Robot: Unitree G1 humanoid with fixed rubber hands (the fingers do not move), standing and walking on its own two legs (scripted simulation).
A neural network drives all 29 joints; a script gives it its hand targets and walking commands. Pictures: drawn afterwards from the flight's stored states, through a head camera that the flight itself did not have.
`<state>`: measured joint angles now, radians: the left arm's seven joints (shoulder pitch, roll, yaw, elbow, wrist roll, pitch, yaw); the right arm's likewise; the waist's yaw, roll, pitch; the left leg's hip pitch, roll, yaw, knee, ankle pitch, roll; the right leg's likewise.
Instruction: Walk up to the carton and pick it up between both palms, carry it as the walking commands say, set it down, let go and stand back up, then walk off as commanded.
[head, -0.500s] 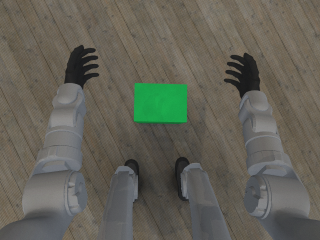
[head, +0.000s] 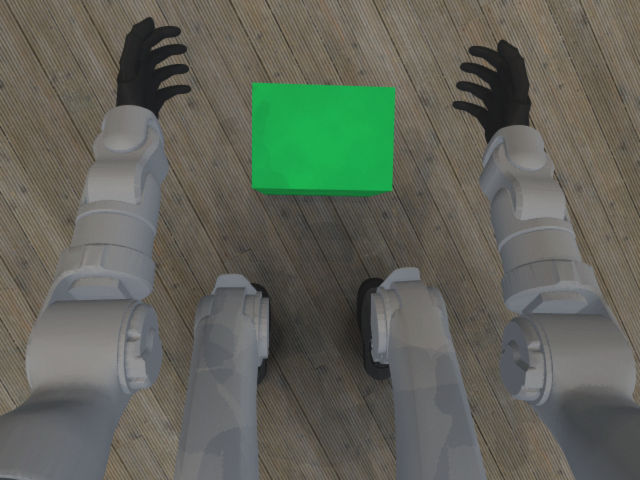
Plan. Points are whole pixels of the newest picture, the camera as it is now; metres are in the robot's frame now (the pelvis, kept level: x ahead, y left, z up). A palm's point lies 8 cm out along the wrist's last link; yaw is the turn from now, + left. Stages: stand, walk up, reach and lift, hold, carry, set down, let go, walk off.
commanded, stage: reach and lift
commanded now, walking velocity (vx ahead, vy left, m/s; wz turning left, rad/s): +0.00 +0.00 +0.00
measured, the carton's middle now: (320, 149) +0.49 -0.01 -0.39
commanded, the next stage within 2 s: none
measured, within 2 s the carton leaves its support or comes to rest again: neither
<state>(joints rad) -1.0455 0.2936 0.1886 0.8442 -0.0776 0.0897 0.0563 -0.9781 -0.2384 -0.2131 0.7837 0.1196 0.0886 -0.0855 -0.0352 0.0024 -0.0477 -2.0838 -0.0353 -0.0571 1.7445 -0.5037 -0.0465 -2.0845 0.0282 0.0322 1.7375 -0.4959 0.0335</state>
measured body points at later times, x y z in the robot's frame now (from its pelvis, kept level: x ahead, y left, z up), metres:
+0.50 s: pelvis -0.02 +0.00 -0.10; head +0.34 +0.00 +0.17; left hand +0.50 +0.18 -0.29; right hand +0.48 -0.20 -0.29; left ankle +0.10 +0.13 -0.46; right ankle +0.10 -0.13 -0.46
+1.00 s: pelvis -0.02 +0.00 -0.12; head +0.35 +0.00 +0.13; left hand +0.51 +0.18 -0.32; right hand +0.49 -0.20 -0.32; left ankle +0.10 +0.13 -0.46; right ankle +0.10 -0.13 -0.46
